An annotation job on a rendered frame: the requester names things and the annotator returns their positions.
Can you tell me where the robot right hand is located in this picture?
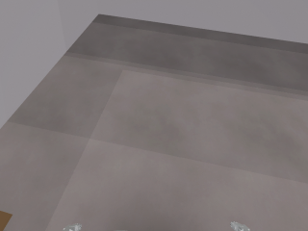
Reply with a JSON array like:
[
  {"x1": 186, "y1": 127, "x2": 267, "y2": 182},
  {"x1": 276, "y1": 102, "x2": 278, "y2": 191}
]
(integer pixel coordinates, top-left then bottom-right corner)
[{"x1": 230, "y1": 221, "x2": 250, "y2": 231}]

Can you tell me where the cabinet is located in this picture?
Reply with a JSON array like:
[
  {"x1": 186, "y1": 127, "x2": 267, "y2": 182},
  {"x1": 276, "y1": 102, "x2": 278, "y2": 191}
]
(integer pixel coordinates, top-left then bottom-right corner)
[{"x1": 0, "y1": 211, "x2": 13, "y2": 231}]

